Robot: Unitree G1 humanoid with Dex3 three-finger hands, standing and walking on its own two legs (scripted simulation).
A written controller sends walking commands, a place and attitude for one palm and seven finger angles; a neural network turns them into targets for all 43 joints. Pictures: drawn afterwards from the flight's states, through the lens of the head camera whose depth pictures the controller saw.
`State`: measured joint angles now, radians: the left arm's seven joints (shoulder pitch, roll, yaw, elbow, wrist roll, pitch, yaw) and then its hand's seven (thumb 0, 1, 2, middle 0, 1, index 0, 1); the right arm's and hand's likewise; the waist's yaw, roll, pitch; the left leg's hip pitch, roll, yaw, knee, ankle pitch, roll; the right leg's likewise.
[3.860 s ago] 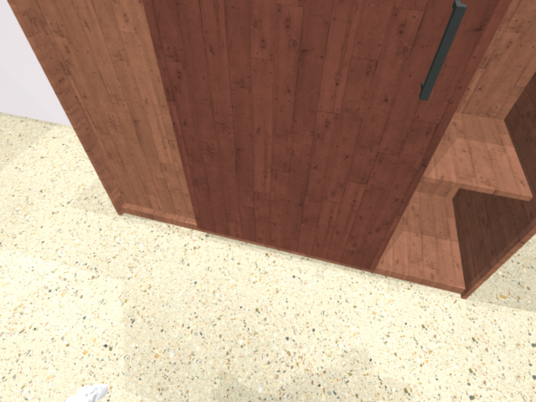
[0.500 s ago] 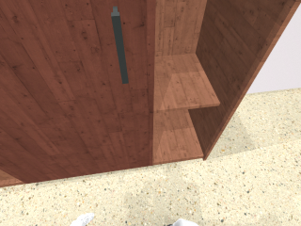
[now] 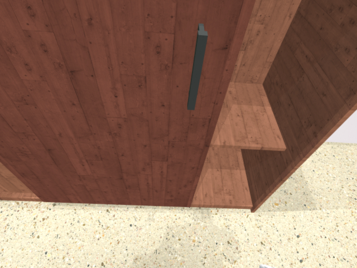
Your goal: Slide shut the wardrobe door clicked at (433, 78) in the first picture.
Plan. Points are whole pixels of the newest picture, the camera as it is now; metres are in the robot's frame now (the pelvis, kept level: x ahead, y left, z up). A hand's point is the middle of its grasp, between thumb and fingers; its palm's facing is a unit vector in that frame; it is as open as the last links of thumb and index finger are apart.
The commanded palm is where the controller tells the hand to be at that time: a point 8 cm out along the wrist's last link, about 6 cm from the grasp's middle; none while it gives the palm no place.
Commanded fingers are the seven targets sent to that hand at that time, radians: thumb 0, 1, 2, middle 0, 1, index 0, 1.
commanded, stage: come to a stop and stand still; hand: left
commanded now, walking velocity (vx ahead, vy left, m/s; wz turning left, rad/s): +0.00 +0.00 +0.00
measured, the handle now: (195, 70) +0.49 +0.03 +0.19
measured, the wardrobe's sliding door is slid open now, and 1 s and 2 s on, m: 0.36 0.36 0.36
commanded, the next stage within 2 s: look again from close up in 1.68 s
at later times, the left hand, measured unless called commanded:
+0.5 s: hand out of the picture -0.03 +0.16 -0.17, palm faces +0.01 -0.98 -0.18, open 7.3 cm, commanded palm none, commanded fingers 0.00 0.90 0.90 -0.20 -0.30 -0.20 -0.30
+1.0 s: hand out of the picture -0.02 +0.18 -0.18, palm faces +0.02 -0.98 -0.20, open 7.4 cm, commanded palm none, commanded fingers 0.00 0.90 0.90 -0.20 -0.30 -0.20 -0.30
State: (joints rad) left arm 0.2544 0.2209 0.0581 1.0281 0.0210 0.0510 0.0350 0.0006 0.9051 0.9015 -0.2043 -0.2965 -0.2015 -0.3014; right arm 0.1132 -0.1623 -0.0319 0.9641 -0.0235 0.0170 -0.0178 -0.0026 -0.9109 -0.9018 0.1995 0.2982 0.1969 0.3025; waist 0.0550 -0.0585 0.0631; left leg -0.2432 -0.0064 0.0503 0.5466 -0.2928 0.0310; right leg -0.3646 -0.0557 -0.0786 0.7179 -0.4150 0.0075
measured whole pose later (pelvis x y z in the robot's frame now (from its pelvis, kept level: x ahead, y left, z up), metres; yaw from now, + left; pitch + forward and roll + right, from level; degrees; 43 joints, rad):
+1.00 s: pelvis -0.03 +0.00 +0.00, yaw +0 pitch -1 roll -1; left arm 0.33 0.16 -0.01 1.04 0.02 -0.01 0.05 0.00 0.90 0.90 -0.20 -0.30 -0.20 -0.30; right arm 0.31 -0.16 -0.02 1.03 -0.02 -0.01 -0.02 0.00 -0.91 -0.90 0.20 0.30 0.20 0.30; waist -0.01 0.00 -0.01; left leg -0.31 0.01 0.05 0.58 -0.27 0.03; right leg -0.21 -0.01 -0.04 0.55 -0.33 0.01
